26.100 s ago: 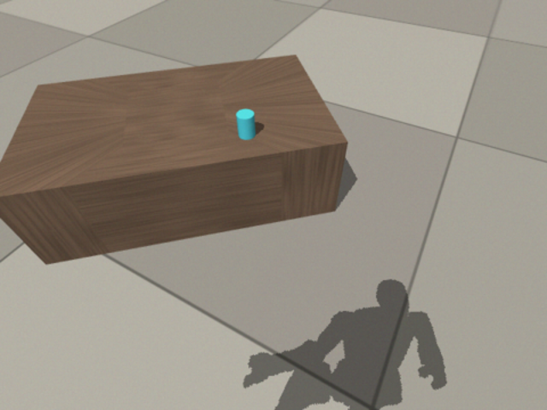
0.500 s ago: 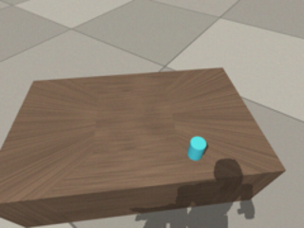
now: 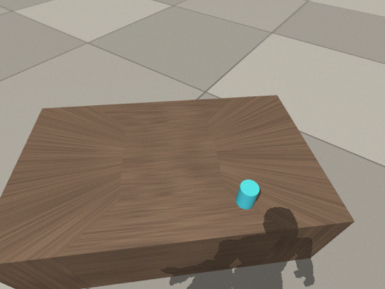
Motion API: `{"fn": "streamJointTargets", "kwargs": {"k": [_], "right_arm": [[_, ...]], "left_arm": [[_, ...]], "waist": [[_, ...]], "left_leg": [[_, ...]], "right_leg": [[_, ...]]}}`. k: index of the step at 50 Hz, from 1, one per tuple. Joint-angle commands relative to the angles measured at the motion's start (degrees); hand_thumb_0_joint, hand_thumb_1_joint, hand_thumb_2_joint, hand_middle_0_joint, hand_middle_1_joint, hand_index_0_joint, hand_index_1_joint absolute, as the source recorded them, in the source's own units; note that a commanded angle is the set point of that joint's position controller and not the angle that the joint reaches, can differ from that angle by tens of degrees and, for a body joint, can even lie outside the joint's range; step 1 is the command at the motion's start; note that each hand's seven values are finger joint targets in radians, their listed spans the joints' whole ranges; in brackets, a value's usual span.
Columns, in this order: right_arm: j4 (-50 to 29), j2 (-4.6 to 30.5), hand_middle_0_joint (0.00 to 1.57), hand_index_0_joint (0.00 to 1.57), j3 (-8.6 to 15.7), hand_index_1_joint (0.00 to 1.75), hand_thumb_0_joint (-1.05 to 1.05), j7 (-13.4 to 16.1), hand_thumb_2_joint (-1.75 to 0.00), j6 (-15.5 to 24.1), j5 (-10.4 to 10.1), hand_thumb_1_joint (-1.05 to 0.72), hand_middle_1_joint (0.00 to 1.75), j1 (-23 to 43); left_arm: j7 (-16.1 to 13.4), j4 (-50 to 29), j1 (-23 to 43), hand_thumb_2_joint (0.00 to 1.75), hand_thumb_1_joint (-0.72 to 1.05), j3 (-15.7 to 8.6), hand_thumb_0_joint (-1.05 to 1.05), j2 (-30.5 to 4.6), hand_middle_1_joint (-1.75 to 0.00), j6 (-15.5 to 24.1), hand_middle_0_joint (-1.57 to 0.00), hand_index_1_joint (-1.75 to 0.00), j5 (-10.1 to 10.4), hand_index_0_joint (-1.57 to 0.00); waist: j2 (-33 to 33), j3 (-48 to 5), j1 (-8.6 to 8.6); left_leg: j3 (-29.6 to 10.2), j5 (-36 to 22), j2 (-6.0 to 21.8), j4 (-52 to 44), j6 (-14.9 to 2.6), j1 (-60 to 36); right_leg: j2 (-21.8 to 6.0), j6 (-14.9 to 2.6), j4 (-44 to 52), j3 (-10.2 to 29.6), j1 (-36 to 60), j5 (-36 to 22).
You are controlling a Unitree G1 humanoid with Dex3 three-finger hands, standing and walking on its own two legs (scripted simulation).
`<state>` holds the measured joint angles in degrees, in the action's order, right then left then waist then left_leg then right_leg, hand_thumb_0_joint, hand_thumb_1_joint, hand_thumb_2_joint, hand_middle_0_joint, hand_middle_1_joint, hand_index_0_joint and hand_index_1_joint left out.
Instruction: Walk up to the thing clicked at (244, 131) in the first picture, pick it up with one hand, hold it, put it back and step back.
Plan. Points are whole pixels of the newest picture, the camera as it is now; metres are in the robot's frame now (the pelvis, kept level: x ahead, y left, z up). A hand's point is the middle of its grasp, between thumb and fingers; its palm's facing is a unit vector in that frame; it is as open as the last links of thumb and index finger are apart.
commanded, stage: stand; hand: right
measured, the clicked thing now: (247, 194) +0.51 -0.19 -0.31
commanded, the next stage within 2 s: step back in 1.46 s
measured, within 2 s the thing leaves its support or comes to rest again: neither
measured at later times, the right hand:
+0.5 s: hand out of the picture +0.06 -0.25 -0.15, palm faces +0.00 +0.93 -0.36, open 7.4 cm
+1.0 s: hand out of the picture +0.07 -0.24 -0.15, palm faces +0.01 +0.93 -0.35, open 7.4 cm
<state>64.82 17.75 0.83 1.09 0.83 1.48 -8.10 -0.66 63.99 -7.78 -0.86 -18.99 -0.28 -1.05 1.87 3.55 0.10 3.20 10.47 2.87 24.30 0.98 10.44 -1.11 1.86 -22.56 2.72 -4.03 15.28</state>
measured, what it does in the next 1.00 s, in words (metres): stands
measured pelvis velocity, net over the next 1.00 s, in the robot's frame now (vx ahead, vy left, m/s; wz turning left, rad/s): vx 0.01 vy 0.01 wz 0.00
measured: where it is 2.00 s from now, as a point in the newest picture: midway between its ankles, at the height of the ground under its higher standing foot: outside the picture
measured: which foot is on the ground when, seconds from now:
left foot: down 0.00-1.00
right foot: down 0.00-1.00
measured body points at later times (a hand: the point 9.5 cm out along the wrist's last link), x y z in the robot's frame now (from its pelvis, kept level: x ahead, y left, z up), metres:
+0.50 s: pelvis +0.00 +0.01 +0.00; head +0.00 +0.02 +0.45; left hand +0.05 +0.30 -0.14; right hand +0.06 -0.29 -0.13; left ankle +0.03 +0.13 -0.74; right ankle -0.03 -0.14 -0.74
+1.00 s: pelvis +0.01 +0.01 +0.00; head +0.01 +0.02 +0.45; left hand +0.07 +0.31 -0.14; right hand +0.07 -0.29 -0.13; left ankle +0.03 +0.13 -0.74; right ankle -0.03 -0.14 -0.74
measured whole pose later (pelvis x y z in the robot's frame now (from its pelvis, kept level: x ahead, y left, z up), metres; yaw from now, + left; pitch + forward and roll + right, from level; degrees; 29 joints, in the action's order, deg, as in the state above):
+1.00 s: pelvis +0.01 +0.01 +0.00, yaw +0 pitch -3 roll +0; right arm 66.8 18.9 1.2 0.2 0.6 0.7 -5.8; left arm -0.4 65.1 -7.2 -0.4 -20.0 0.0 -0.7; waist 1.4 3.2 -0.3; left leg 4.0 9.1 1.7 20.8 0.1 8.6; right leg -2.4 2.9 -18.8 3.2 -2.2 13.7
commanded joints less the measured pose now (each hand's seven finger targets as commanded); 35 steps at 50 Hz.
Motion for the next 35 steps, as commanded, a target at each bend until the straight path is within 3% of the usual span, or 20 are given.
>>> {"fn": "streamJointTargets", "kwargs": {"k": [1, 10, 12, 22, 25, 26, 29, 33, 35], "right_arm": [[-2.4, 12.5, 0.20, 0.20, 2.3, 0.30, 0.00, 0.5, -0.90, 1.2, -0.3, -0.90, 0.30, 2.8], [-1.2, 12.8, 0.20, 0.20, 2.4, 0.30, 0.00, 0.2, -0.90, 0.9, -0.5, -0.90, 0.30, 3.6], [-1.0, 13.2, 0.20, 0.20, 2.4, 0.30, 0.00, 0.1, -0.90, 0.8, -0.6, -0.90, 0.30, 3.4], [-1.2, 13.4, 0.20, 0.20, 2.4, 0.30, 0.00, -0.2, -0.90, 0.8, -0.7, -0.90, 0.30, 4.6], [-1.1, 13.3, 0.20, 0.20, 2.4, 0.30, 0.00, -0.2, -0.90, 0.6, -0.7, -0.90, 0.30, 4.1], [-1.3, 13.3, 0.20, 0.20, 2.4, 0.30, 0.00, -0.2, -0.90, 0.6, -0.8, -0.90, 0.30, 4.6], [-1.0, 13.7, 0.20, 0.20, 2.5, 0.30, 0.00, -0.3, -0.90, 0.4, -0.7, -0.90, 0.30, 4.6], [-1.0, 13.7, 0.20, 0.20, 2.4, 0.30, 0.00, -0.3, -0.90, 0.6, -0.7, -0.90, 0.30, 4.1], [-1.2, 14.0, 0.20, 0.20, 2.5, 0.30, 0.00, -0.4, -0.90, 0.7, -0.8, -0.90, 0.30, 5.1]], "left_arm": [[-0.5, -2.2, 1.1, 0.90, 0.90, -1.7, 0.00, -10.9, -0.30, 1.3, -0.20, -0.30, -0.1, -0.20], [-0.6, -1.1, 1.7, 0.90, 0.90, -1.4, 0.00, -11.2, -0.30, 1.4, -0.20, -0.30, 0.0, -0.20], [-0.5, -0.9, 1.7, 0.90, 0.90, -1.5, 0.00, -11.6, -0.30, 1.3, -0.20, -0.30, 0.1, -0.20], [-0.6, -1.1, 1.3, 0.90, 0.90, -1.4, 0.00, -11.8, -0.30, 1.6, -0.20, -0.30, 0.0, -0.20], [-0.6, -1.1, 1.4, 0.90, 0.90, -1.4, 0.00, -12.0, -0.30, 1.7, -0.20, -0.30, 0.0, -0.20], [-0.6, -1.2, 1.3, 0.90, 0.90, -1.3, 0.00, -11.9, -0.30, 1.7, -0.20, -0.30, -0.1, -0.20], [-0.5, -1.3, 1.2, 0.90, 0.90, -1.3, 0.00, -11.9, -0.30, 1.6, -0.20, -0.30, 0.0, -0.20], [-0.5, -1.6, 1.6, 0.90, 0.90, -1.4, 0.00, -12.0, -0.30, 1.6, -0.20, -0.30, 0.1, -0.20], [-0.4, -1.6, 1.0, 0.90, 0.90, -1.3, 0.00, -11.8, -0.30, 1.6, -0.20, -0.30, 0.1, -0.20]], "waist": [[-2.2, -3.1, 0.00], [-1.2, -3.2, -0.19], [-2.5, -1.7, -0.57], [-2.0, -3.5, -0.40], [-1.3, -3.0, -0.81], [-1.0, -3.5, -0.62], [-1.8, -2.8, -0.72], [-2.7, -3.0, -0.69], [-2.5, -3.7, -0.40]], "left_leg": [[-5.7, -4.1, 5.0, -5.8, -1.96, -5.9], [-5.0, -5.3, 4.9, -6.2, -2.00, -6.1], [-5.5, -0.4, 4.8, -7.6, -1.89, -5.6], [-5.0, -5.5, 4.9, -6.5, -2.30, -6.6], [-4.8, -4.6, 4.7, -6.5, -2.24, -6.2], [-4.9, -6.9, 5.0, -5.8, -2.33, -7.2], [-5.1, -2.2, 4.7, -6.9, -2.17, -6.1], [-5.4, -2.8, 5.1, -7.7, -2.32, -5.6], [-5.3, -6.2, 5.2, -6.9, -2.32, -7.6]], "right_leg": [[-4.4, -2.90, 5.5, 3.3, -5.6, -7.7], [-5.0, -2.43, 6.3, 3.3, -4.7, -8.6], [-4.7, -2.42, 6.7, 3.2, -6.2, -6.0], [-5.4, -2.35, 6.9, 3.1, -4.9, -9.6], [-5.5, -2.19, 7.4, 3.1, -5.3, -8.6], [-5.6, -2.30, 7.0, 3.1, -4.9, -10.3], [-5.3, -2.14, 7.7, 2.9, -5.9, -6.9], [-5.5, -2.45, 6.9, 2.9, -4.5, -7.7], [-5.6, -2.48, 6.9, 2.8, -5.1, -9.3]]}}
